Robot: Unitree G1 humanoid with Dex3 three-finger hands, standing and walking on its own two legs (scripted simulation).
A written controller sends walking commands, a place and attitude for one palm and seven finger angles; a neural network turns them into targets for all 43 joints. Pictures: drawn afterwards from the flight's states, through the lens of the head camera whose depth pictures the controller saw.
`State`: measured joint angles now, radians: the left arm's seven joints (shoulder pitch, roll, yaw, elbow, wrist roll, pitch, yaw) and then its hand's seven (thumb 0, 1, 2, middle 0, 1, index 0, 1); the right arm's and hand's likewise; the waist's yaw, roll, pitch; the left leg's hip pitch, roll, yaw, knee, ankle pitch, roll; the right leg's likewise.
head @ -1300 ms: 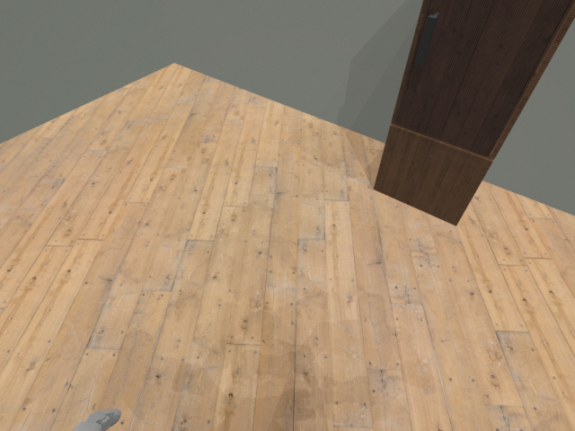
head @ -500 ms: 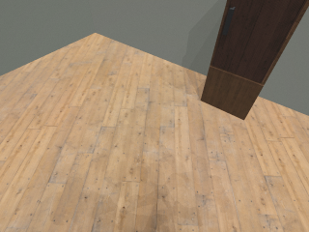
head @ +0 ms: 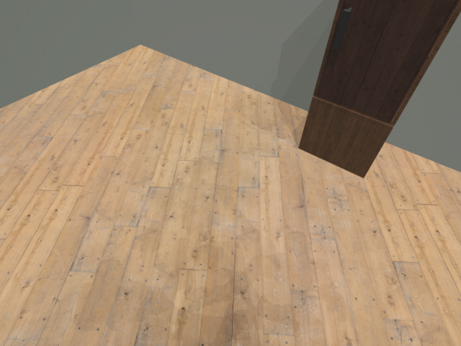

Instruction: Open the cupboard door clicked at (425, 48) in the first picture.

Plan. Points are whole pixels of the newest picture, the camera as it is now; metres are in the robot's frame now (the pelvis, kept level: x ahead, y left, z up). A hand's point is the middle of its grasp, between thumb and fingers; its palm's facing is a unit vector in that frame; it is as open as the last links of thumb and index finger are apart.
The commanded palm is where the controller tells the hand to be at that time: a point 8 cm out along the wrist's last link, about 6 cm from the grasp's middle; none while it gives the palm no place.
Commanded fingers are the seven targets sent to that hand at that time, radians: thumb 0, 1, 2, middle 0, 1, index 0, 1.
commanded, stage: look at it before walking up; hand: left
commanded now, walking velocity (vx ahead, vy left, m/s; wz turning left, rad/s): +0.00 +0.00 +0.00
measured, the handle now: (343, 28) +1.33 -0.41 +0.00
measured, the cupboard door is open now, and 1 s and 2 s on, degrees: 0 0 0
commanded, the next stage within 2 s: walk to a spot facing it in 0.14 s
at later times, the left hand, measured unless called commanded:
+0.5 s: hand out of the picture +0.05 +0.21 -0.18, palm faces -0.06 -0.97 -0.25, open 7.4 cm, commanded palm none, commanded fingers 0.00 0.90 0.90 -0.20 -0.30 -0.20 -0.30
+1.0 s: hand out of the picture +0.14 +0.20 -0.20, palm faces -0.09 -0.98 -0.16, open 7.4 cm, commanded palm none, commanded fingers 0.00 0.90 0.90 -0.20 -0.30 -0.20 -0.30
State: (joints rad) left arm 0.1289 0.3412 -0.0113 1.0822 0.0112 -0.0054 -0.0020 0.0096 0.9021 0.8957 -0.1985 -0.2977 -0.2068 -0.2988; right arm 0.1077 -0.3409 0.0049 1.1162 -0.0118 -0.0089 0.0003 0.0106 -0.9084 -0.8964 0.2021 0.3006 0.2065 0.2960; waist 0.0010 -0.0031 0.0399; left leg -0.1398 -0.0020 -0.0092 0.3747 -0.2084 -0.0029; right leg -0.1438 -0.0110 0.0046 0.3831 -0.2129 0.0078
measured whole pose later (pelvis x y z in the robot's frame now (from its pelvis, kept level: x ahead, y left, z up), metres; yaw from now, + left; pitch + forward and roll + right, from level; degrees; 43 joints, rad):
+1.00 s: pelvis +0.23 +0.02 -0.03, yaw -12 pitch -2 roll -1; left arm 0.48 0.16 0.05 1.17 0.02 -0.02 0.02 0.01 0.90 0.90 -0.20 -0.30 -0.21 -0.30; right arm 0.09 -0.16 -0.03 0.97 -0.02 -0.07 0.01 0.01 -0.91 -0.90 0.20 0.30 0.20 0.30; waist 0.05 -0.04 0.08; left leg -0.41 0.06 0.17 0.72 -0.28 0.06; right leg -0.18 0.01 0.09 1.07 -0.50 -0.04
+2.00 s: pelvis +0.62 -0.12 -0.02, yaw -34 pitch -1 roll -1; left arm 0.32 0.21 0.06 1.05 0.02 -0.02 0.00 0.01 0.91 0.90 -0.19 -0.30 -0.20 -0.30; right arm 0.18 -0.16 -0.03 0.98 -0.04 -0.05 0.01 0.01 -0.91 -0.90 0.20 0.30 0.20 0.30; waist 0.03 -0.03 0.01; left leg -0.31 0.08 0.14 0.62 -0.29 0.01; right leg -0.26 0.00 -0.04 0.81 -0.46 -0.03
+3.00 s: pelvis +0.78 -0.24 -0.01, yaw -35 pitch +0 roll -2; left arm 0.21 0.21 0.06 1.03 0.02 0.05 0.03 0.01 0.91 0.90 -0.19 -0.30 -0.20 -0.30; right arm 0.14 -0.15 -0.02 0.99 -0.03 0.02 -0.04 0.01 -0.92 -0.90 0.20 0.30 0.20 0.30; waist 0.03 -0.05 0.09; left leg -0.30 0.02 0.10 0.53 -0.23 0.06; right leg -0.40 -0.02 0.00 1.00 -0.46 0.02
